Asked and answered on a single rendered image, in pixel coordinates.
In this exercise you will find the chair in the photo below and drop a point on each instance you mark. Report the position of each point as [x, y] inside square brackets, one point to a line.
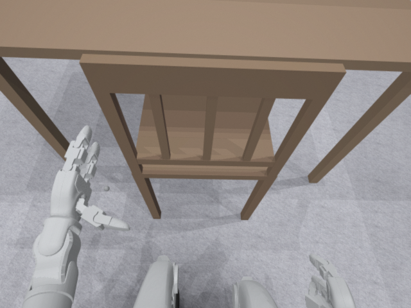
[207, 118]

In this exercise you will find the left robot thigh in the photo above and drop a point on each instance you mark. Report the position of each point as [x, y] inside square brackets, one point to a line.
[160, 284]

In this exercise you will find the left robot hand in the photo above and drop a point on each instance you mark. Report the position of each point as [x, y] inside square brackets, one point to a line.
[72, 181]

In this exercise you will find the robot thigh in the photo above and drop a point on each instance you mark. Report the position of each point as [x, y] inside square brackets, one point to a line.
[251, 294]
[160, 284]

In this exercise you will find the left robot forearm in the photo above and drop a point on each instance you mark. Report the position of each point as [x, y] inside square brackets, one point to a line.
[56, 249]

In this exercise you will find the right robot hand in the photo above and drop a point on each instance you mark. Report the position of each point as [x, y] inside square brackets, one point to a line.
[335, 291]

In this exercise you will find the right robot thigh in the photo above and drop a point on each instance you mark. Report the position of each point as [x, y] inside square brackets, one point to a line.
[251, 294]

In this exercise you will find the table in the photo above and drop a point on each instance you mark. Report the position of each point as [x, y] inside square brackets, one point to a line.
[368, 35]

